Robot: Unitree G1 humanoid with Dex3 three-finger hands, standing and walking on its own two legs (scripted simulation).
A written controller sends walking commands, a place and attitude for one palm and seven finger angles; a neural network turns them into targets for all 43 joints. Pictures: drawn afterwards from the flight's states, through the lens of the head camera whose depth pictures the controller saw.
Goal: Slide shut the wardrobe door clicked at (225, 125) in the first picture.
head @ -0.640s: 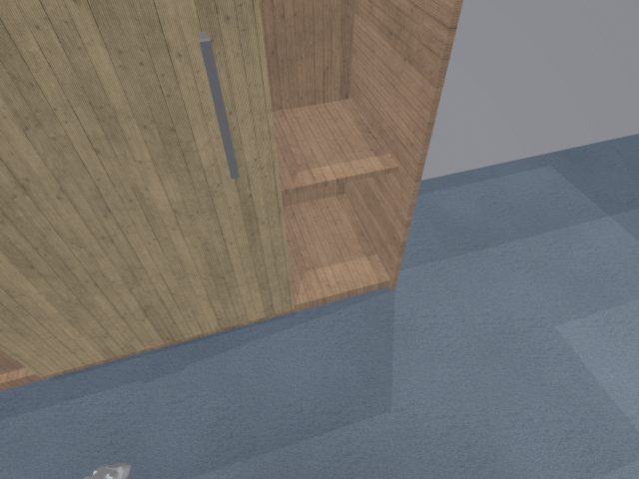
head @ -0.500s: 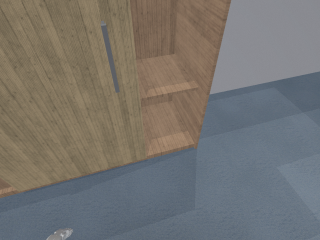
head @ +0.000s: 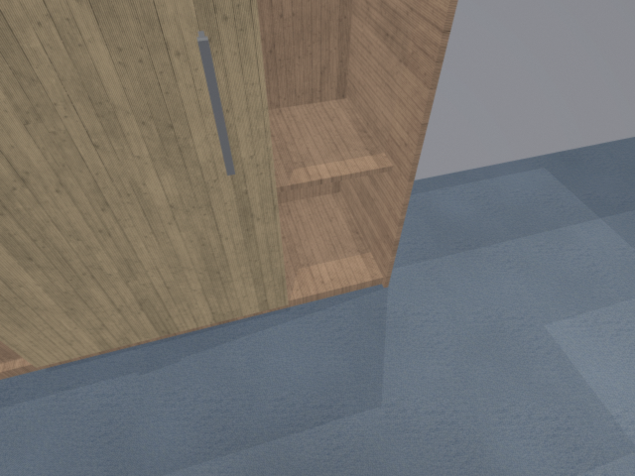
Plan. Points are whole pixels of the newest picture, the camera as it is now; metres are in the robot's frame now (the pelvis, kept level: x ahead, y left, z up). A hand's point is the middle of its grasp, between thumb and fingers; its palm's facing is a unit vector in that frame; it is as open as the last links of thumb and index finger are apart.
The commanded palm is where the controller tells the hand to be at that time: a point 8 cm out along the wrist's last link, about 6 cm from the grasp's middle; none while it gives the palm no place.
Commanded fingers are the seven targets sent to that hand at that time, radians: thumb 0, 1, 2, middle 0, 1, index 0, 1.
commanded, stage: stand and wait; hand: left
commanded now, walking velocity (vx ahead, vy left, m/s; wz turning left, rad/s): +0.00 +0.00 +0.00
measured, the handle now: (217, 110) +0.73 +0.24 +0.08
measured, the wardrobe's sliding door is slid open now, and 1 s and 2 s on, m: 0.38 0.38 0.38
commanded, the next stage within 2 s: look at it before walking up in 0.18 s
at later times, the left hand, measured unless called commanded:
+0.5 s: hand out of the picture +0.07 +0.24 -0.15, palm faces -0.02 -0.95 -0.32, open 7.4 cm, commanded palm none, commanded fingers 0.00 0.90 0.90 -0.20 -0.30 -0.20 -0.30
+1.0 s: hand out of the picture +0.05 +0.25 -0.16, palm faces -0.01 -0.95 -0.32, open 7.4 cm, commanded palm none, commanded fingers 0.00 0.90 0.90 -0.20 -0.30 -0.20 -0.30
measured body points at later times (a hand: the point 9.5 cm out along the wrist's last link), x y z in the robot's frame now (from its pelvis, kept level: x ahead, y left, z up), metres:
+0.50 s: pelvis -0.01 +0.00 +0.00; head -0.01 +0.00 +0.45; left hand +0.07 +0.29 -0.13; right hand +0.06 -0.28 -0.14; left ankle -0.01 +0.14 -0.74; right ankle -0.01 -0.11 -0.74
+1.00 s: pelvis -0.01 +0.01 +0.00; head -0.01 +0.01 +0.45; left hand +0.05 +0.30 -0.13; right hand +0.05 -0.28 -0.14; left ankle -0.01 +0.14 -0.74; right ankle -0.01 -0.11 -0.74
